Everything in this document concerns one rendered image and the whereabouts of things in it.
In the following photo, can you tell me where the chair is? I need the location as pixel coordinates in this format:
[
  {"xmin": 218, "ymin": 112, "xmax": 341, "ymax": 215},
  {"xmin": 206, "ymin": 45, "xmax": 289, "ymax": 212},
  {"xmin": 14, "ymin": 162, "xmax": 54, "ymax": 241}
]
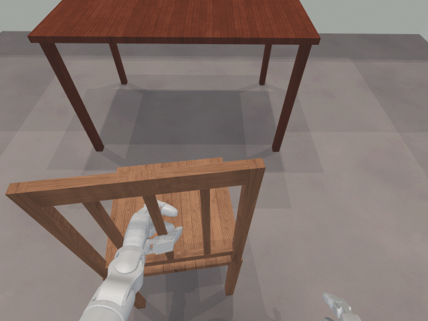
[{"xmin": 5, "ymin": 157, "xmax": 265, "ymax": 309}]

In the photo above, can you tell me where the table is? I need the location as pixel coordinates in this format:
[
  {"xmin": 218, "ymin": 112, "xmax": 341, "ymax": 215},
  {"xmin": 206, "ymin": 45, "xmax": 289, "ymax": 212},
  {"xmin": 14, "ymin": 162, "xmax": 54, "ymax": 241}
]
[{"xmin": 27, "ymin": 0, "xmax": 321, "ymax": 152}]

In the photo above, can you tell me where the right robot hand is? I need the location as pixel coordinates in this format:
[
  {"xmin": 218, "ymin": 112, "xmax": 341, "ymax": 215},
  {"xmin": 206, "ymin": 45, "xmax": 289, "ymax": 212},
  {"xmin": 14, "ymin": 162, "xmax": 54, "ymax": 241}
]
[{"xmin": 322, "ymin": 292, "xmax": 361, "ymax": 321}]

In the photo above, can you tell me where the left robot forearm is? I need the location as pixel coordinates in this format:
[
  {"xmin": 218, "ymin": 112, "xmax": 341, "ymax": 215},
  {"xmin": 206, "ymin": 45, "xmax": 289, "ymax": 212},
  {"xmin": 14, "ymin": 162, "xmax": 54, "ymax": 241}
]
[{"xmin": 79, "ymin": 245, "xmax": 146, "ymax": 321}]

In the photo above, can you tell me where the left robot hand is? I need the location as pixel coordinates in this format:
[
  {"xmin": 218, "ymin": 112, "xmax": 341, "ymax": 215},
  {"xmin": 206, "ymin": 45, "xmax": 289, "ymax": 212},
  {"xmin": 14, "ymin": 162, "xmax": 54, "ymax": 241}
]
[{"xmin": 123, "ymin": 200, "xmax": 183, "ymax": 255}]

